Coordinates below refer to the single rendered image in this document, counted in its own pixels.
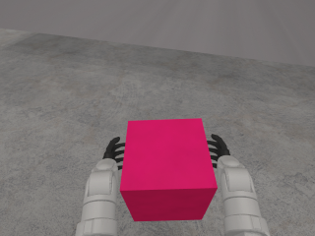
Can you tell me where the left robot hand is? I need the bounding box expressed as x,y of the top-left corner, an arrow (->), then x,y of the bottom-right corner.
102,137 -> 126,170

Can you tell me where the right robot hand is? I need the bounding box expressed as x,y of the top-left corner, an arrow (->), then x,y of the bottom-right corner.
207,134 -> 230,168

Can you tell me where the right robot forearm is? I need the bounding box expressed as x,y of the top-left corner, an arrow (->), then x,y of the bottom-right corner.
217,155 -> 271,236

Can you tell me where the left robot forearm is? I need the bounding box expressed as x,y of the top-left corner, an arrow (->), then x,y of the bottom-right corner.
75,158 -> 119,236

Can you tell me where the carton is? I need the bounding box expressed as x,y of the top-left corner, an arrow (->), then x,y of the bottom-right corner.
119,118 -> 218,221

